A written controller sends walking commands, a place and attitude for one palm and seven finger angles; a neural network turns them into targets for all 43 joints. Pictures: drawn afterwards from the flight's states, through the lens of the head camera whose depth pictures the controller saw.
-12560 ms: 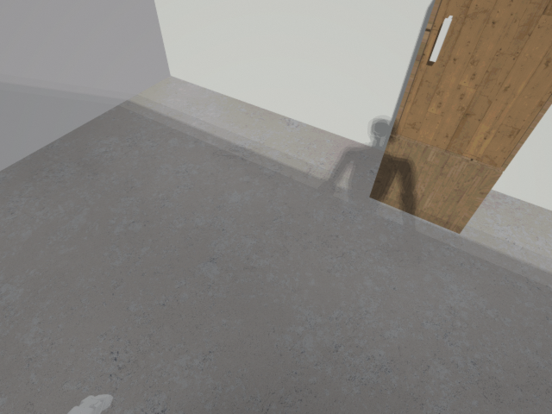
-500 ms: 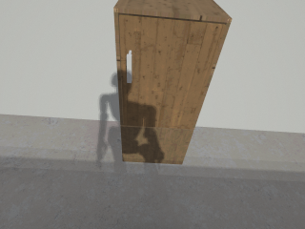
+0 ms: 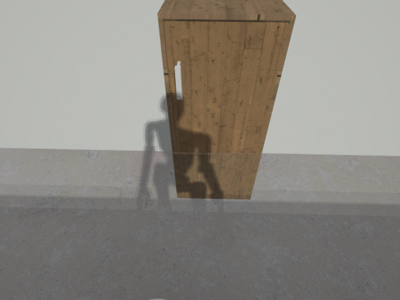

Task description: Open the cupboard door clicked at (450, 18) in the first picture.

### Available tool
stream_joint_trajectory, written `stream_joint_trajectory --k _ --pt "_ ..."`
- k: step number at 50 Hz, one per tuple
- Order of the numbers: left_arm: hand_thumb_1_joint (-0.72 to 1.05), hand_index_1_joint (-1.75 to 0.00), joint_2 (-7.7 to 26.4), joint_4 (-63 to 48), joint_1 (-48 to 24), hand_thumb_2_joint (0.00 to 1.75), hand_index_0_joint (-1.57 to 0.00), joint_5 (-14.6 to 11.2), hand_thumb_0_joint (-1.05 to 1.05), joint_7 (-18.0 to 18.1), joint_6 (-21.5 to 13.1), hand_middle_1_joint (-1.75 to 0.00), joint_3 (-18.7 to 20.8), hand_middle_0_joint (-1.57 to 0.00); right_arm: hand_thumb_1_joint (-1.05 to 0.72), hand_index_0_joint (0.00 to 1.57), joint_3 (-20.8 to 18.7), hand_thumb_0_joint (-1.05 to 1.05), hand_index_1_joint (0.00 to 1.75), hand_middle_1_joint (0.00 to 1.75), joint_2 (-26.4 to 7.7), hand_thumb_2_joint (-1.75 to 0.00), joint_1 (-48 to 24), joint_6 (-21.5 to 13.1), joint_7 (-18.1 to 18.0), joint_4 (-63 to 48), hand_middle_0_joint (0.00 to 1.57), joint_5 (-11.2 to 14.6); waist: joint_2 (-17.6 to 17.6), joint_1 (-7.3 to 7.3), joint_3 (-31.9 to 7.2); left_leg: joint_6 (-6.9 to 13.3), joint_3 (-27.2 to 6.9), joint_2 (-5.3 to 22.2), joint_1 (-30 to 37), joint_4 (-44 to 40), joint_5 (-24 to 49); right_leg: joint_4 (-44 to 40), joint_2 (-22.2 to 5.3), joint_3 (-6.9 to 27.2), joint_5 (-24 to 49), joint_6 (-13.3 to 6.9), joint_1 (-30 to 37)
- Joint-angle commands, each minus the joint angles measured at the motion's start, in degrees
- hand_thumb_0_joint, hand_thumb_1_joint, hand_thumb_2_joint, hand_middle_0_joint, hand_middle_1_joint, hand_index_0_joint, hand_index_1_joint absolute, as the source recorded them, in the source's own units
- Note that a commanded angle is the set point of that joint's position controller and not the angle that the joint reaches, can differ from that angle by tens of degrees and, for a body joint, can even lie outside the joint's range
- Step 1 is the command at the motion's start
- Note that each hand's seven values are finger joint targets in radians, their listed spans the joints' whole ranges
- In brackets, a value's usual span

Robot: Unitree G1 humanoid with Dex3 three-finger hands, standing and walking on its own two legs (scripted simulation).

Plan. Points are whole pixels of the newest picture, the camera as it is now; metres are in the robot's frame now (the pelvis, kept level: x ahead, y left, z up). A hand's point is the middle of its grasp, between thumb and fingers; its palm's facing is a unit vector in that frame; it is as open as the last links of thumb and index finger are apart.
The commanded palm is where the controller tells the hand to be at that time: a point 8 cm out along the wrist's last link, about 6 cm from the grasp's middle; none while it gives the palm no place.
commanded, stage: come to a stop and stand still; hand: left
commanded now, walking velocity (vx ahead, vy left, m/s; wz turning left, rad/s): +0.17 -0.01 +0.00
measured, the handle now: (179, 80) +0.85 +0.13 +0.04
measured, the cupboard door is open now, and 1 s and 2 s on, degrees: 0 0 0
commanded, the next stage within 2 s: look again from close up in 1.66 s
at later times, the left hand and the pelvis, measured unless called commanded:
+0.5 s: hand out of the picture +0.09 +0.22 -0.18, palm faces +0.01 -0.98 -0.18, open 7.4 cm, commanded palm none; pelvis +0.03 +0.04 -0.01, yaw -1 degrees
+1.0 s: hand out of the picture +0.10 +0.22 -0.19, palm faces +0.07 -0.98 -0.18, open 7.3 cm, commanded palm none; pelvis +0.04 +0.04 -0.01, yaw +1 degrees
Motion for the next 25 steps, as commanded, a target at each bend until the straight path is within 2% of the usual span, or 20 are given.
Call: stream_joint_trajectory --k 1,3,6,7,8,9,10,11,12,13,14,15,16,18,19,21,23,24,25 --pt "0.90 -0.30 8.90 -2.79 0.91 0.90 -0.20 0.31 0.00 -0.10 -1.48 -0.30 2.13 -0.20 -0.90 0.20 0.10 0.00 0.30 0.30 -1.45 -0.90 -5.50 -1.95 0.47 -5.12 0.20 0.21 -7.72 0.40 10.58 -0.07 1.63 1.24 -9.30 -6.84 -4.13 -14.04 -17.30 20.84 -29.40 -5.33 -1.64" --pt "0.90 -0.30 9.64 -2.72 0.30 0.90 -0.20 0.65 0.00 -0.25 -1.08 -0.30 2.44 -0.20 -0.90 0.20 0.38 0.00 0.30 0.30 -0.51 -0.90 -5.13 -2.25 0.47 -4.60 0.20 0.50 -8.66 0.43 9.25 0.35 3.36 0.88 -3.14 -14.73 -8.58 -12.97 -16.71 18.68 -28.24 -5.50 -3.13" --pt "0.90 -0.30 9.94 -2.34 -1.87 0.90 -0.20 0.90 0.00 -0.80 -0.04 -0.30 2.69 -0.20 -0.90 0.20 0.87 0.00 0.30 0.30 1.46 -0.90 -1.76 -3.37 0.04 -2.74 0.20 0.96 -10.76 -0.26 7.82 1.67 6.26 -1.13 11.00 -28.57 -12.97 -9.06 -14.45 13.94 -24.42 -4.51 -8.91" --pt "0.90 -0.30 9.83 -2.14 -2.91 0.90 -0.20 0.78 0.00 -0.96 0.39 -0.30 2.57 -0.20 -0.90 0.20 1.04 0.00 0.30 0.30 1.79 -0.90 1.49 -3.80 -0.34 -1.25 0.20 1.00 -10.11 -1.79 7.37 1.87 7.99 -2.11 17.96 -34.63 -10.78 -5.77 -12.72 11.98 -25.57 -3.29 -12.40" --pt "0.90 -0.30 9.06 -2.34 -3.58 0.90 -0.20 0.46 0.00 -1.25 1.00 -0.30 2.61 -0.20 -0.90 0.20 1.38 0.00 0.30 0.30 1.54 -0.90 5.97 -4.15 -1.02 0.52 0.20 0.93 -7.07 -3.21 6.59 1.65 8.73 -2.52 25.56 -40.26 -8.68 -0.45 -10.15 9.65 -26.91 -2.02 -17.03" --pt "0.90 -0.30 6.47 -2.89 -3.89 0.90 -0.20 0.28 0.00 -1.67 1.54 -0.30 2.08 -0.20 -0.90 0.20 1.19 0.00 0.30 0.30 -1.03 -0.90 10.03 -4.43 -1.97 2.15 0.20 0.89 2.13 -4.21 7.18 2.06 2.75 1.85 31.02 -44.73 -13.25 11.13 -7.03 6.76 -23.98 -0.18 -23.24" --pt "0.90 -0.30 2.66 -4.26 -3.40 0.90 -0.20 0.07 0.00 -2.26 1.97 -0.30 1.37 -0.20 -0.90 0.20 0.04 0.00 0.30 0.30 -6.19 -0.90 12.77 -4.72 -2.68 2.53 0.20 0.28 17.28 -4.84 8.14 5.39 -19.52 16.55 31.59 -54.19 -30.31 27.19 -1.68 0.33 -20.98 2.72 -33.63" --pt "0.90 -0.30 3.34 -7.15 -8.74 0.90 -0.20 0.73 0.00 -2.62 2.49 -0.30 1.42 -0.20 -0.90 0.20 -0.73 0.00 0.30 0.30 -10.09 -0.90 12.93 -4.57 -3.44 1.94 0.20 0.51 13.76 -5.79 12.45 9.47 -31.34 25.28 22.80 -62.41 -40.09 36.40 -3.50 4.05 -17.76 2.95 -37.31" --pt "0.90 -0.30 4.66 -8.81 -11.05 0.90 -0.20 1.06 0.00 -3.29 2.37 -0.30 1.79 -0.20 -0.90 0.20 -0.55 0.00 0.30 0.30 -10.34 -0.90 9.27 -4.64 -3.76 0.85 0.20 0.47 5.34 -3.64 14.69 10.82 -30.90 26.28 18.81 -63.25 -38.49 39.99 -5.83 6.79 -12.84 2.97 -37.04" --pt "0.90 -0.30 4.46 -7.66 -9.76 0.90 -0.20 1.58 0.00 -3.61 2.69 -0.30 2.23 -0.20 -0.90 0.20 -0.04 0.00 0.30 0.30 -8.58 -0.90 5.93 -4.86 -3.63 0.55 0.20 0.03 4.17 -2.20 11.76 8.68 -26.50 22.24 13.99 -61.92 -36.17 42.73 -6.18 7.46 -8.82 3.05 -32.61" --pt "0.90 -0.30 4.09 -6.32 -8.58 0.90 -0.20 1.60 0.00 -3.56 2.91 -0.30 2.46 -0.20 -0.90 0.20 0.84 0.00 0.30 0.30 -6.03 -0.90 2.71 -5.21 -3.74 0.82 0.20 0.06 7.75 -0.59 12.69 6.96 -19.84 18.45 11.71 -60.67 -27.97 43.86 -6.56 7.39 -5.38 3.59 -31.17" --pt "0.90 -0.30 4.27 -5.82 -7.71 0.90 -0.20 1.29 0.00 -3.72 3.05 -0.30 2.57 -0.20 -0.90 0.20 1.23 0.00 0.30 0.30 -4.33 -0.90 1.26 -5.63 -3.82 0.53 0.20 0.24 8.27 -0.10 12.28 6.74 -13.74 16.18 12.02 -59.35 -20.36 44.16 -6.85 7.32 -2.37 4.11 -29.91" --pt "0.90 -0.30 4.17 -5.89 -7.54 0.90 -0.20 0.96 0.00 -3.94 3.10 -0.30 2.56 -0.20 -0.90 0.20 1.45 0.00 0.30 0.30 -3.76 -0.90 0.98 -5.97 -3.97 0.40 0.20 0.39 8.18 0.03 11.37 7.01 -9.77 14.48 13.03 -57.95 -14.07 43.51 -6.75 6.75 -0.78 4.75 -29.26" --pt "0.90 -0.30 3.94 -6.34 -8.40 0.90 -0.20 0.73 0.00 -4.07 3.39 -0.30 2.57 -0.20 -0.90 0.20 1.46 0.00 0.30 0.30 -3.10 -0.90 1.81 -6.15 -4.28 1.13 0.20 0.52 8.32 0.10 10.30 7.22 -5.10 12.84 15.44 -55.39 -3.40 41.39 -6.36 5.82 0.48 5.65 -29.22" --pt "0.90 -0.30 3.96 -6.86 -9.61 0.90 -0.20 0.64 0.00 -3.96 3.53 -0.30 2.49 -0.20 -0.90 0.20 1.35 0.00 0.30 0.30 -3.04 -0.90 2.52 -6.04 -4.34 1.48 0.20 0.56 8.58 -0.45 9.53 7.65 -3.86 12.80 17.09 -53.88 2.03 38.83 -6.46 5.18 -0.12 6.05 -28.92" --pt "0.90 -0.30 3.67 -8.12 -12.37 0.90 -0.20 0.26 0.00 -3.67 3.62 -0.30 2.22 -0.20 -0.90 0.20 1.06 0.00 0.30 0.30 -3.19 -0.90 2.63 -5.57 -4.19 1.96 0.20 0.37 10.02 -1.08 9.45 7.99 -1.33 12.65 16.36 -51.86 8.27 31.13 -6.85 3.49 -1.34 6.55 -25.51" --pt "0.90 -0.30 3.09 -8.88 -14.33 0.90 -0.20 -0.15 0.00 -3.19 3.27 -0.30 1.92 -0.20 -0.90 0.20 0.73 0.00 0.30 0.30 -3.61 -0.90 2.33 -5.01 -3.99 1.76 0.20 0.19 10.93 -1.99 8.90 8.06 -0.46 12.22 16.27 -49.05 14.80 24.13 -5.66 1.25 -2.92 6.69 -20.51" --pt "0.90 -0.30 3.07 -9.04 -14.35 0.90 -0.20 -0.30 0.00 -2.94 3.03 -0.30 2.07 -0.20 -0.90 0.20 0.35 0.00 0.30 0.30 -3.94 -0.90 1.68 -4.61 -3.92 1.70 0.20 0.20 11.15 -2.07 8.43 7.96 -0.64 12.50 15.62 -46.80 15.56 20.31 -5.24 0.71 -3.82 6.46 -16.85" --pt "0.90 -0.30 3.32 -8.58 -12.93 0.90 -0.20 -0.40 0.00 -2.66 2.68 -0.30 2.22 -0.20 -0.90 0.20 0.19 0.00 0.30 0.30 -4.21 -0.90 1.33 -4.22 -3.79 1.69 0.20 0.23 10.79 -1.44 7.34 7.15 -0.81 11.77 15.11 -43.66 15.30 15.52 -4.63 0.17 -2.27 6.23 -12.37"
